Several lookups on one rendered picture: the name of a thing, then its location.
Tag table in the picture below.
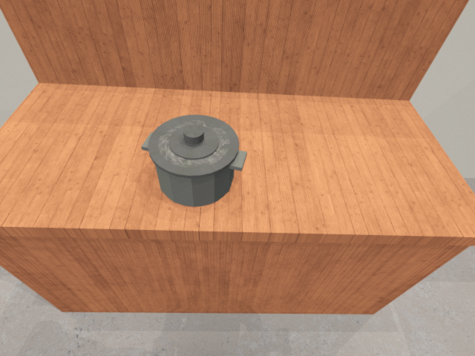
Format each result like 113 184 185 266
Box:
0 0 475 314

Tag pot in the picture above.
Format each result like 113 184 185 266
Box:
141 132 247 207

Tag lid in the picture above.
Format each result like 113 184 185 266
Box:
148 115 239 179

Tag knob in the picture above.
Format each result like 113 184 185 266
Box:
183 125 204 145

